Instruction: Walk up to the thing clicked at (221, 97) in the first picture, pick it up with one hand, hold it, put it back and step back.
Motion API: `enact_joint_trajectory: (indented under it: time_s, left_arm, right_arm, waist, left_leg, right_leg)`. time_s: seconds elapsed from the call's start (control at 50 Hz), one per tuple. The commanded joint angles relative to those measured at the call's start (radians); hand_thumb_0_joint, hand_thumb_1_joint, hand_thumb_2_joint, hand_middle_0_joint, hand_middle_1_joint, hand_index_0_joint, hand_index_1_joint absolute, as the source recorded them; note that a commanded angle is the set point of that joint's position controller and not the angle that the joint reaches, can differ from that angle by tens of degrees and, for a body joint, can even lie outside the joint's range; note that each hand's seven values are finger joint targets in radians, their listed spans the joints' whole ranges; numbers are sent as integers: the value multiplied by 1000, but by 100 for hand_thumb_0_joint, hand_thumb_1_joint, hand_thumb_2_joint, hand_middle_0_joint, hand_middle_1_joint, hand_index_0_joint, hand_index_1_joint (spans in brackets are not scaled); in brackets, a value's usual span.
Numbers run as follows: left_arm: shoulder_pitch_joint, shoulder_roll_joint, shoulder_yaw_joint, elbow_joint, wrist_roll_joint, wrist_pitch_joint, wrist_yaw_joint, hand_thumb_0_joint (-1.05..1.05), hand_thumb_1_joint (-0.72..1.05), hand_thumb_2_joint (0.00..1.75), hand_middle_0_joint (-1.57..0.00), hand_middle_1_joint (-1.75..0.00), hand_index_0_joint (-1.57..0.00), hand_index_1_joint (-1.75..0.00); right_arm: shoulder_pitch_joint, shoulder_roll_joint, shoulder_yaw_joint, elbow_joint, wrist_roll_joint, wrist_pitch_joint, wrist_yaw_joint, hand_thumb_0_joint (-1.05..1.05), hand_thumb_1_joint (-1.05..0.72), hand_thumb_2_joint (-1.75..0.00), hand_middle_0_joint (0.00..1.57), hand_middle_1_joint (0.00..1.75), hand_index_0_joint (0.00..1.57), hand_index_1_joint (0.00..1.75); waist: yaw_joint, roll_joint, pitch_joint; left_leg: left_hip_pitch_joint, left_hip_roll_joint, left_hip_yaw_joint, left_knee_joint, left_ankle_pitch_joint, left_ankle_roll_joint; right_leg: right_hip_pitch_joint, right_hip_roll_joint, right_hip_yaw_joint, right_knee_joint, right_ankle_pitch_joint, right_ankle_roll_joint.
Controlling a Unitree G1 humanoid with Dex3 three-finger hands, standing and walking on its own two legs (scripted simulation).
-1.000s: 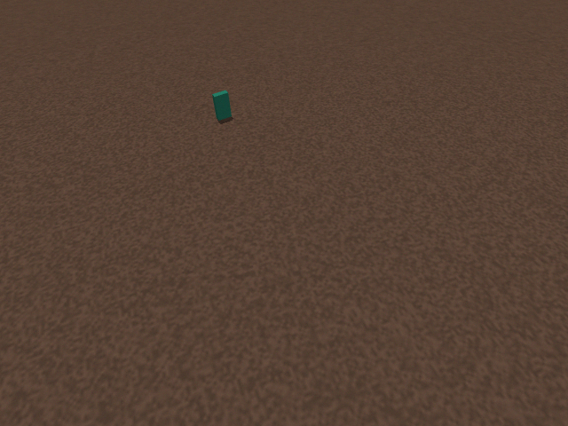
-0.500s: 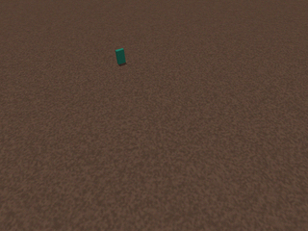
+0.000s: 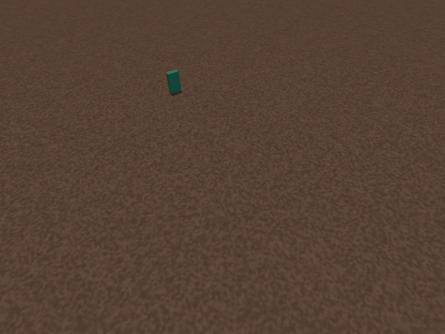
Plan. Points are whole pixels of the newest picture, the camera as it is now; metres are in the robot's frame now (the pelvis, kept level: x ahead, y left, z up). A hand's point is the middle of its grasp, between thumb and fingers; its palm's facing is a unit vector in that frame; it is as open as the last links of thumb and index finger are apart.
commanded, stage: stand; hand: left
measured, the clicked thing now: (173, 81) +1.97 +0.48 -0.70
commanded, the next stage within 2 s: walk up in 0.12 s
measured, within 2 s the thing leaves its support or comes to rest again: neither
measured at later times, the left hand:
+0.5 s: hand out of the picture +0.08 +0.37 -0.17, palm faces +0.08 -0.91 -0.40, open 7.3 cm
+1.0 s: hand (114, 190) +0.49 +0.34 -0.14, palm faces +0.07 -0.92 -0.39, open 7.3 cm
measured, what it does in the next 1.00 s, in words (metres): walks ahead: left foot, then right foot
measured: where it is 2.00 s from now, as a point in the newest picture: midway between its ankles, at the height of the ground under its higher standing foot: (212, 195)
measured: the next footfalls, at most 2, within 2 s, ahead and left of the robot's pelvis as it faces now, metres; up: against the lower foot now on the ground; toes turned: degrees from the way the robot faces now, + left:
left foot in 0.46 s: +0.20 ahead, +0.21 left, +0.00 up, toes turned +10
right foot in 0.92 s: +0.52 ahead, -0.06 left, +0.00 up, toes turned -1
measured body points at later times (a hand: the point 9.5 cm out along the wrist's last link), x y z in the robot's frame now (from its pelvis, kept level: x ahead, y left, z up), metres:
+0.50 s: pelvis +0.10 +0.06 -0.03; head +0.10 +0.08 +0.42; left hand +0.08 +0.42 -0.15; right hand +0.23 -0.28 -0.11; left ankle +0.16 +0.21 -0.75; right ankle +0.00 -0.11 -0.74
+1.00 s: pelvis +0.37 +0.06 -0.03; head +0.39 +0.03 +0.41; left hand +0.48 +0.39 -0.11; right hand +0.41 -0.27 -0.17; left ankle +0.20 +0.19 -0.69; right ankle +0.48 -0.06 -0.75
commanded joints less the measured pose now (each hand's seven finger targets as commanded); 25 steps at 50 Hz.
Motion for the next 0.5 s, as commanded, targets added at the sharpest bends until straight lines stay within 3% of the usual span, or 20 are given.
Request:
enact_joint_trajectory:
  time_s: [0.0,0.08,0.1,0.12,0.14,0.16,0.18,0.2,0.22,0.24,0.26,0.32,0.36,0.4,0.42,0.44,0.46,0.48]
  left_arm:
    - [-45,211,42,-59,0,-18,14,0,90,90,-20,-30,-20,-30]
    - [-38,208,40,-57,-2,-19,14,0,90,90,-20,-30,-20,-30]
    - [13,342,122,-102,14,-40,-23,0,90,90,-20,-30,-20,-30]
    - [14,321,123,-104,23,-43,-35,0,90,90,-20,-30,-20,-30]
    - [23,306,129,-119,28,-49,-42,0,90,90,-20,-30,-20,-30]
    - [51,300,131,-126,28,-55,-47,0,90,90,-20,-30,-20,-30]
    - [111,318,140,-112,27,-64,-46,0,90,90,-20,-30,-20,-30]
    - [182,367,155,-103,34,-70,-40,0,90,90,-20,-30,-20,-30]
    - [178,400,161,-125,34,-76,-37,0,90,90,-20,-30,-20,-30]
    - [119,392,162,-153,30,-77,-37,0,90,90,-20,-30,-20,-30]
    - [78,369,157,-170,27,-79,-38,0,90,90,-20,-30,-20,-30]
    - [-28,387,152,-216,28,-82,-45,0,90,90,-20,-30,-20,-30]
    - [-16,384,147,-221,28,-78,-53,0,90,90,-20,-30,-20,-30]
    - [-45,381,146,-222,25,-72,-60,0,90,90,-20,-30,-20,-30]
    - [-24,355,138,-217,23,-67,-63,0,90,90,-20,-30,-20,-30]
    - [-3,312,122,-218,30,-61,-64,0,90,90,-20,-30,-20,-30]
    - [28,234,96,-230,29,-60,-67,0,90,90,-20,-30,-20,-30]
    - [14,222,87,-263,6,-65,-61,0,90,90,-20,-30,-20,-30]
  right_arm:
    - [-41,-209,-41,-56,-2,-28,-18,0,-90,-90,20,30,20,30]
    - [-36,-214,-43,-54,-1,-29,-19,0,-90,-90,20,30,20,30]
    - [24,-318,-120,-106,-14,-49,15,0,-90,-90,20,30,20,30]
    - [-8,-323,-125,-112,-23,-49,32,0,-90,-90,20,30,20,30]
    - [-59,-311,-130,-145,-23,-50,41,0,-90,-90,20,30,20,30]
    - [-97,-280,-126,-173,-25,-53,48,0,-90,-90,20,30,20,30]
    - [-153,-238,-121,-201,-26,-57,53,0,-90,-90,20,30,20,30]
    - [-204,-213,-114,-228,-27,-62,52,0,-90,-90,20,30,20,30]
    - [-196,-229,-116,-234,-30,-66,48,0,-90,-90,20,30,20,30]
    - [-148,-269,-125,-224,-26,-67,54,0,-90,-90,20,30,20,30]
    - [-105,-281,-134,-212,-24,-66,65,0,-90,-90,20,30,20,30]
    - [-36,-280,-142,-203,-20,-62,90,0,-90,-90,20,30,20,30]
    - [-32,-269,-146,-208,-19,-62,98,0,-90,-90,20,30,20,30]
    - [87,-262,-160,-175,-18,-62,96,0,-90,-90,20,30,20,30]
    - [139,-274,-170,-158,-20,-65,90,0,-90,-90,20,30,20,30]
    - [248,-308,-187,-130,-25,-69,77,0,-90,-90,20,30,20,30]
    - [391,-390,-213,-104,-37,-75,57,0,-90,-90,20,30,20,30]
    - [375,-495,-217,-152,-29,-88,49,0,-90,-90,20,30,20,30]
  waist:
    - [4,5,-81]
    - [5,0,-73]
    - [7,-7,-189]
    - [26,34,-97]
    - [44,44,-30]
    - [73,10,24]
    - [114,-76,47]
    - [160,-189,45]
    - [154,-142,43]
    - [108,-74,39]
    - [74,-64,35]
    - [14,-186,68]
    - [11,-163,57]
    - [-47,-106,15]
    - [-68,-46,-9]
    - [-124,65,-74]
    - [-187,303,-121]
    - [-171,377,-123]
  left_leg:
    - [3,124,-86,-36,138,32]
    - [13,127,-89,-38,156,29]
    - [-25,102,-139,51,-443,118]
    - [-163,116,-176,50,-582,134]
    - [-263,134,-196,82,-566,140]
    - [-363,119,-172,147,-488,126]
    - [-519,59,-73,274,-345,76]
    - [-700,15,23,466,-303,44]
    - [-724,64,-55,539,-316,34]
    - [-679,95,-96,573,-282,31]
    - [-612,103,-86,566,-254,24]
    - [-436,124,-38,433,-228,10]
    - [-300,97,16,330,-134,7]
    - [-64,58,97,244,8,6]
    - [73,25,139,234,-15,17]
    - [252,1,129,235,-99,46]
    - [388,123,-112,101,-416,98]
    - [318,401,-726,-190,-723,205]
  right_leg:
    - [19,-129,98,-40,153,-34]
    - [9,-124,92,-41,139,-33]
    - [41,-71,54,81,-374,-64]
    - [-32,-90,84,125,-497,-78]
    - [-63,-119,130,122,-523,-98]
    - [-50,-158,195,78,-537,-123]
    - [90,-228,297,-47,-559,-167]
    - [250,-376,469,-196,-561,-243]
    - [242,-461,545,-243,-535,-288]
    - [205,-438,510,-239,-555,-280]
    - [160,-371,409,-233,-567,-249]
    - [-12,-305,195,-224,-453,-203]
    - [-103,-259,94,-185,-384,-178]
    - [-227,-216,2,-71,-411,-157]
    - [-301,-179,-53,32,-379,-148]
    - [-402,-139,-98,260,-273,-134]
    - [-573,-35,-154,661,-304,-101]
    - [-720,71,-6,863,-404,-71]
